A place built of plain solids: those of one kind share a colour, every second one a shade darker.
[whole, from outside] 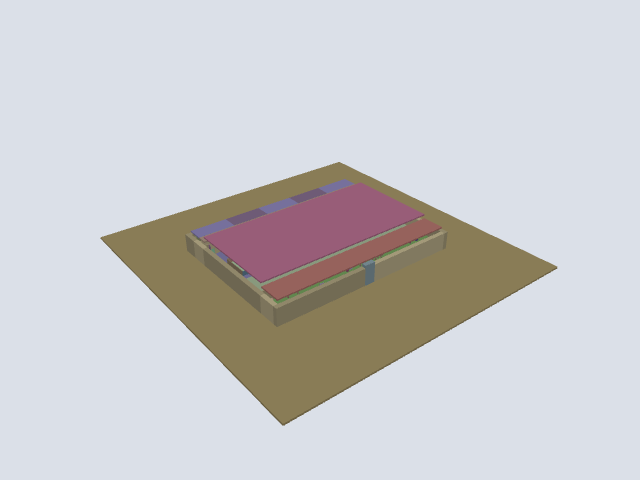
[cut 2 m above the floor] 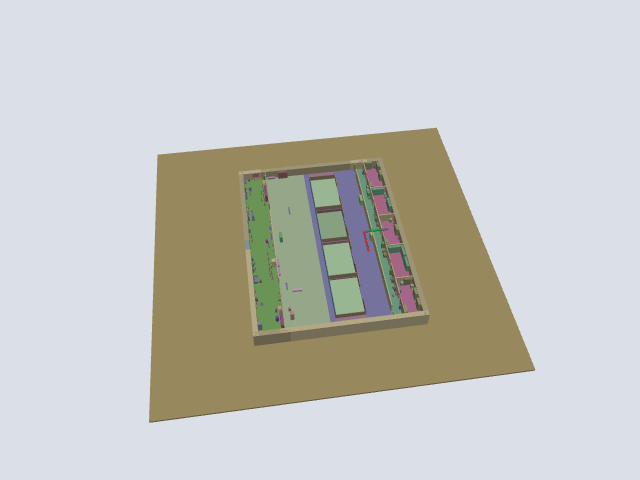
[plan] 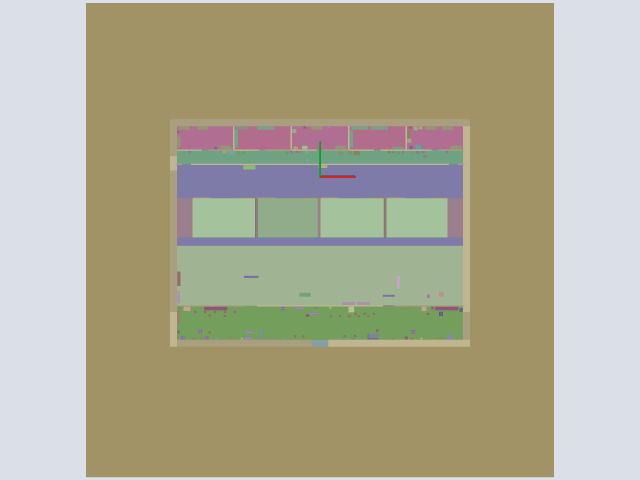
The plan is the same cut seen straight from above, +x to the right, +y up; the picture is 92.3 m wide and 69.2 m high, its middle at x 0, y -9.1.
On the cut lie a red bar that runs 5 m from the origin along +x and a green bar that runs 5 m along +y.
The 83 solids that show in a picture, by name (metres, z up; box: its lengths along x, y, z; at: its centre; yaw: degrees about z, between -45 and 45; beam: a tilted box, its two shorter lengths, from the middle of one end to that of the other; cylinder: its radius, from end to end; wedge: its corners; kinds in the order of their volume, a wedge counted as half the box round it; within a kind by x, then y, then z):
{
 "ground_under_all_1": {"box": [67.46, 68.38, 0.4], "at": [0.0, -9.13, -0.75]},
 "wall_1": {"box": [1.0, 6.8, 3.98], "at": [-21.13, -21.09, 1.39]},
 "wall_2": {"box": [1.0, 22.2, 3.98], "at": [-21.13, -8.39, 1.39]},
 "wall_3": {"box": [1.0, 3.85, 3.98], "at": [-21.13, 2.83, 1.39]},
 "wall_4": {"box": [1.0, 5.35, 3.98], "at": [-21.13, 5.63, 1.39]},
 "wall_5": {"box": [3.77, 0.2, 3.98], "at": [-18.94, 3.86, 1.39]},
 "wall_6": {"box": [10.09, 1.0, 3.98], "at": [-16.58, 7.81, 1.39]},
 "wall_7": {"box": [10.06, 0.2, 3.98], "at": [-15.8, -18.59, 1.39]},
 "wall_8": {"box": [3.77, 0.2, 3.98], "at": [-14.22, 3.86, 1.39]},
 "wall_9": {"box": [20.43, 1.0, 3.98], "at": [-11.41, -23.99, 1.39]},
 "wall_10": {"box": [3.77, 0.2, 3.98], "at": [-10.65, 3.86, 1.39]},
 "wall_11": {"box": [10.09, 1.0, 3.98], "at": [-8.29, 7.81, 1.39]},
 "wall_12": {"box": [3.77, 0.2, 3.98], "at": [-5.93, 3.86, 1.39]},
 "wall_13": {"box": [0.2, 3.75, 3.98], "at": [-4.14, 5.63, 1.39]},
 "wall_14": {"box": [3.77, 0.2, 3.98], "at": [-2.36, 3.86, 1.39]},
 "wall_15": {"box": [18.14, 0.2, 3.98], "at": [0.0, -18.59, 1.39]},
 "wall_16": {"box": [37.16, 0.2, 3.98], "at": [0.0, 1.81, 1.39]},
 "wall_17": {"box": [10.09, 1.0, 3.98], "at": [0.0, 7.81, 1.39]},
 "wall_18": {"box": [3.77, 0.2, 3.98], "at": [2.36, 3.86, 1.39]},
 "wall_19": {"box": [3.77, 0.2, 3.98], "at": [5.93, 3.86, 1.39]},
 "wall_20": {"box": [10.09, 1.0, 3.98], "at": [8.29, 7.81, 1.39]},
 "wall_21": {"box": [20.43, 1.0, 3.98], "at": [11.41, -23.99, 1.39]},
 "wall_22": {"box": [7.34, 0.2, 3.98], "at": [12.44, 3.86, 1.39]},
 "wall_23": {"box": [0.2, 3.75, 3.98], "at": [12.44, 5.63, 1.39]},
 "wall_24": {"box": [10.06, 0.2, 3.98], "at": [15.8, -18.59, 1.39]},
 "wall_25": {"box": [10.09, 1.0, 3.98], "at": [16.58, 7.81, 1.39]},
 "wall_26": {"box": [3.77, 0.2, 3.98], "at": [18.94, 3.86, 1.39]},
 "wall_27": {"box": [3.77, 0.2, 3.98], "at": [18.94, 3.86, 1.39]},
 "wall_28": {"box": [1.0, 6.8, 3.98], "at": [21.13, -21.09, 1.39]},
 "wall_29": {"box": [1.0, 22.2, 3.98], "at": [21.13, -8.39, 1.39]},
 "wall_30": {"box": [1.0, 3.85, 3.98], "at": [21.13, 2.83, 1.39]},
 "wall_31": {"box": [1.0, 5.35, 3.98], "at": [21.13, 5.63, 1.39]},
 "floor_yard_1": {"box": [41.45, 8.65, 1.34], "at": [0.0, -14.27, 0.07]},
 "floor_walkway_1": {"box": [41.45, 1.2, 1.34], "at": [0.0, -9.34, 0.07]},
 "floor_walkway_2": {"box": [41.45, 4.9, 1.34], "at": [0.0, -0.64, 0.07]},
 "floor_lobby_1": {"box": [41.45, 5.0, 1.34], "at": [0.0, -21.09, 0.07]},
 "ceil_hall_1": {"box": [41.45, 20.4, 0.3], "at": [0.0, -8.39, 5.24]},
 "floor_plot_1": {"box": [9.0, 5.65, 1.34], "at": [-13.88, -5.92, 0.07]},
 "floor_plot_2": {"box": [8.65, 5.65, 0.6], "at": [-4.65, -5.92, -0.3]},
 "floor_plot_3": {"box": [9.1, 5.65, 0.6], "at": [4.62, -5.92, -0.3]},
 "floor_plot_4": {"box": [8.8, 5.65, 1.09], "at": [13.97, -5.92, -0.06]},
 "floor_store_1": {"box": [8.29, 3.55, 1.34], "at": [-16.58, 5.63, 0.07]},
 "floor_store_2": {"box": [8.29, 3.55, 1.34], "at": [0.0, 5.63, 0.07]},
 "floor_store_3": {"box": [8.29, 3.55, 1.34], "at": [16.58, 5.63, 0.07]},
 "floor_back_corridor_1": {"box": [41.45, 2.05, 1.34], "at": [0.0, 2.83, 0.07]},
 "floor_changing_1": {"box": [8.29, 3.55, 1.34], "at": [-8.29, 5.63, 0.07]},
 "floor_changing_2": {"box": [8.29, 3.55, 1.34], "at": [8.29, 5.63, 0.07]},
 "ceil_lobby_1": {"box": [41.45, 5.0, 0.3], "at": [0.0, -21.09, 4.29]},
 "floor_baulk_1": {"box": [2.35, 5.65, 1.34], "at": [-19.55, -5.91, 0.07]},
 "floor_baulk_2": {"box": [0.4, 5.65, 1.34], "at": [-9.18, -5.91, 0.07]},
 "floor_baulk_3": {"box": [0.4, 5.65, 1.34], "at": [-0.12, -5.91, 0.07]},
 "floor_baulk_4": {"box": [0.4, 5.65, 1.34], "at": [9.38, -5.91, 0.07]},
 "floor_baulk_5": {"box": [2.35, 5.65, 1.34], "at": [19.55, -5.91, 0.07]},
 "ceil_store_1": {"box": [8.29, 3.55, 0.3], "at": [-16.58, 5.63, 4.14]},
 "ceil_store_2": {"box": [8.29, 3.55, 0.3], "at": [0.0, 5.63, 4.14]},
 "ceil_store_3": {"box": [8.29, 3.55, 0.3], "at": [16.58, 5.63, 4.14]},
 "ceil_back_corridor_1": {"box": [41.45, 2.05, 0.3], "at": [0.0, 2.83, 4.14]},
 "ceil_changing_1": {"box": [8.29, 3.55, 0.3], "at": [-8.29, 5.63, 4.14]},
 "ceil_changing_2": {"box": [8.29, 3.55, 0.3], "at": [8.29, 5.63, 4.14]},
 "lockers_changing_1": {"box": [0.5, 2.6, 1.8], "at": [-12.05, 5.51, 1.64]},
 "lockers_changing_2": {"box": [2.6, 0.5, 1.8], "at": [-7.79, 7.03, 1.64]},
 "lockers_changing_3": {"box": [0.5, 2.45, 1.8], "at": [4.53, 5.43, 1.64]},
 "lockers_changing_4": {"box": [2.45, 0.5, 1.8], "at": [5.72, 7.03, 1.64]},
 "lockers_changing_5": {"box": [2.45, 0.5, 1.8], "at": [8.57, 7.03, 1.64]},
 "door_leaf_1": {"box": [2.4, 0.97, 4.61], "at": [0.0, -24.0, 1.71]},
 "rail_far_1": {"box": [37.27, 0.12, 2.39], "at": [0.0, -8.8, 0.59]},
 "shelves_store_1": {"box": [0.5, 1.6, 2.0], "at": [-20.34, 5.01, 1.74]},
 "shelves_store_2": {"box": [1.6, 0.5, 2.0], "at": [-19.57, 7.03, 1.74]},
 "shelves_store_3": {"box": [1.6, 0.5, 2.0], "at": [-16.88, 7.03, 1.74]},
 "shelves_store_4": {"box": [1.6, 0.5, 2.0], "at": [-0.45, 7.03, 1.74]},
 "shelves_store_5": {"box": [1.6, 0.5, 2.0], "at": [15.98, 7.03, 1.74]},
 "shelves_store_6": {"box": [1.6, 0.5, 2.0], "at": [18.39, 7.03, 1.74]},
 "rail_baulk_1": {"box": [0.12, 5.65, 2.39], "at": [-18.57, -5.92, 0.59]},
 "rail_baulk_2": {"box": [0.12, 5.65, 2.39], "at": [-9.18, -5.92, 0.59]},
 "rail_baulk_3": {"box": [0.12, 5.65, 2.39], "at": [-0.12, -5.92, 0.59]},
 "rail_baulk_4": {"box": [0.12, 5.65, 2.39], "at": [9.38, -5.92, 0.59]},
 "rail_baulk_5": {"box": [0.12, 5.65, 2.39], "at": [18.57, -5.92, 0.59]},
 "lockers_lobby_1": {"box": [3.3, 0.5, 1.8], "at": [-15.03, -18.97, 1.64]},
 "lockers_lobby_2": {"box": [3.3, 0.5, 1.8], "at": [18.27, -18.97, 1.64]},
 "lockers_hall_1": {"box": [0.5, 2.1, 1.8], "at": [-20.34, -14.69, 1.64]},
 "float_rack_walkway_1": {"box": [1.8, 0.6, 1.5], "at": [-10.18, 1.38, 1.49]},
 "float_rack_hall_1": {"box": [1.6, 0.6, 1.5], "at": [-2.15, -16.99, 1.49]},
 "lockers_store_1": {"box": [0.48, 1.2, 1.8], "at": [12.8, 6.21, 1.64]}
}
